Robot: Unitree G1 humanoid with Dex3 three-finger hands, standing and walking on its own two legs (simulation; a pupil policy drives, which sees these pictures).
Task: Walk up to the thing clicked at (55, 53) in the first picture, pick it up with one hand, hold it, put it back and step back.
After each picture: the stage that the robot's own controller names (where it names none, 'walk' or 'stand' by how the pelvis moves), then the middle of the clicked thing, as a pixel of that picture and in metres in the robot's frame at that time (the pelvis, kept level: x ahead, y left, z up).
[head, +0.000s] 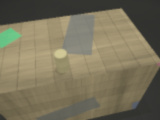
stand; (61, 61) +0.57 +0.15 -0.12
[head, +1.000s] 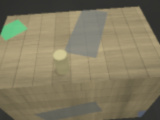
walk; (61, 62) +0.52 +0.15 -0.11
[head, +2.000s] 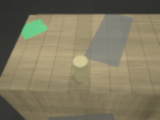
rise first; (80, 69) +0.47 +0.06 -0.08
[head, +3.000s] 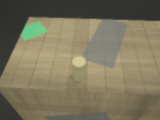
stand; (79, 69) +0.51 +0.05 -0.11
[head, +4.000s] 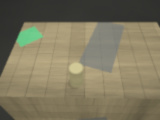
stand; (76, 75) +0.48 +0.07 -0.12
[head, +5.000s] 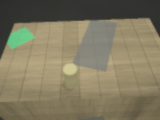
stand; (70, 76) +0.46 +0.09 -0.11
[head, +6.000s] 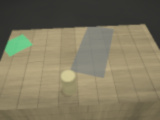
stand; (68, 82) +0.45 +0.09 -0.12
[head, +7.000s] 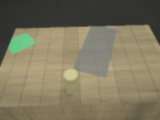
stand; (71, 81) +0.45 +0.08 -0.12
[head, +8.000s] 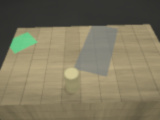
stand; (72, 80) +0.46 +0.08 -0.12
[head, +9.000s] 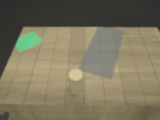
rise first; (76, 81) +0.45 +0.07 -0.12
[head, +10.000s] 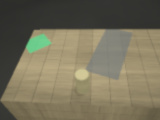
go down; (82, 81) +0.46 +0.06 -0.11
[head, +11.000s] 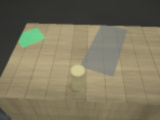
go down; (77, 77) +0.47 +0.05 -0.10
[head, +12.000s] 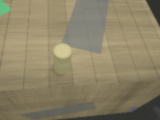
go down; (62, 59) +0.46 +0.05 -0.04
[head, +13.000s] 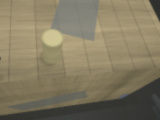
close in; (52, 47) +0.47 +0.06 -0.02
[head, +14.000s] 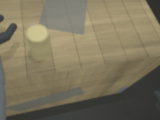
close; (39, 43) +0.49 +0.07 +0.00
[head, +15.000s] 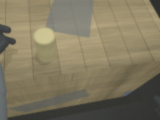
lift; (45, 46) +0.48 +0.07 +0.00
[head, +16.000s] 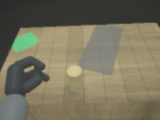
lift; (75, 79) +0.45 +0.06 -0.07
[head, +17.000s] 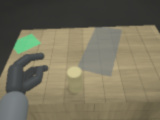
stand; (75, 79) +0.46 +0.06 -0.08
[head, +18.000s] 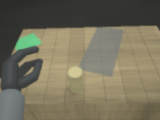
stand; (75, 80) +0.46 +0.06 -0.08
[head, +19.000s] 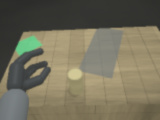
stand; (76, 81) +0.46 +0.06 -0.09
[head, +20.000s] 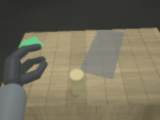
close; (77, 82) +0.46 +0.06 -0.09
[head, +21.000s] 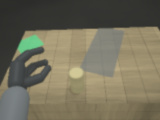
stand; (77, 80) +0.47 +0.06 -0.09
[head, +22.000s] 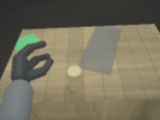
stand; (75, 78) +0.47 +0.06 -0.09
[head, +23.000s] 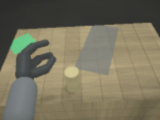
stand; (72, 79) +0.46 +0.07 -0.09
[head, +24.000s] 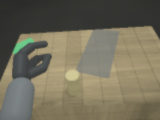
crouch; (73, 82) +0.46 +0.07 -0.10
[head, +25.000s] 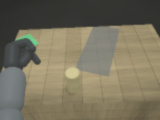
crouch; (73, 80) +0.46 +0.07 -0.10
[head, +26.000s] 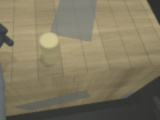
lower; (50, 49) +0.49 +0.07 -0.04
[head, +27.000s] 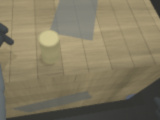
lower; (50, 47) +0.48 +0.06 -0.01
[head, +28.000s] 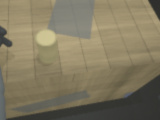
lower; (47, 47) +0.48 +0.07 -0.01
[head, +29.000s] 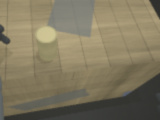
lower; (47, 44) +0.49 +0.07 -0.01
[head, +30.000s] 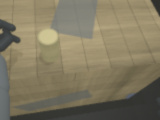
open; (49, 46) +0.49 +0.07 -0.01
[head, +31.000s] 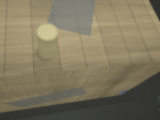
rise; (47, 42) +0.49 +0.06 -0.01
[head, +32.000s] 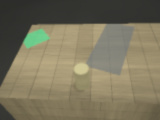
sink last; (81, 76) +0.46 +0.06 -0.06
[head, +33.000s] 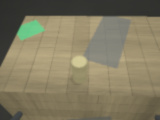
stand; (79, 69) +0.47 +0.06 -0.05
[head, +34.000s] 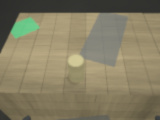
stand; (76, 68) +0.46 +0.06 -0.05
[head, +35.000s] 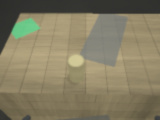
stand; (76, 69) +0.47 +0.06 -0.05
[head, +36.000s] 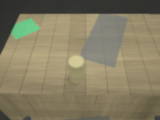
stand; (76, 69) +0.46 +0.06 -0.05
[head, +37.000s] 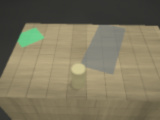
stand; (78, 76) +0.47 +0.05 -0.10
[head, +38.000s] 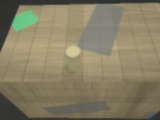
walk; (73, 59) +0.51 +0.07 -0.10
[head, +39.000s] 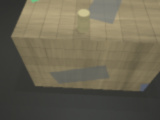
walk; (83, 21) +0.77 +0.03 -0.09
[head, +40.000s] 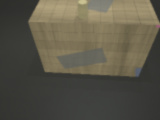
stand; (82, 9) +1.06 +0.07 -0.10
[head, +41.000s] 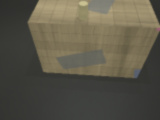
stand; (83, 10) +1.05 +0.04 -0.12
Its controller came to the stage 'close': yes
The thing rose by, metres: 0.00
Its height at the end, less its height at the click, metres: +0.00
